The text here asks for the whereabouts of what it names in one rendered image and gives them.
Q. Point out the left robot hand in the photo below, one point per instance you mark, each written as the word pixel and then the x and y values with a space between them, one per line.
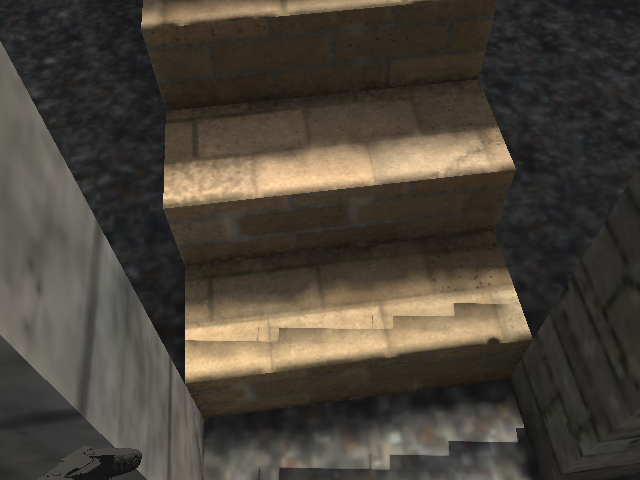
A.
pixel 99 464

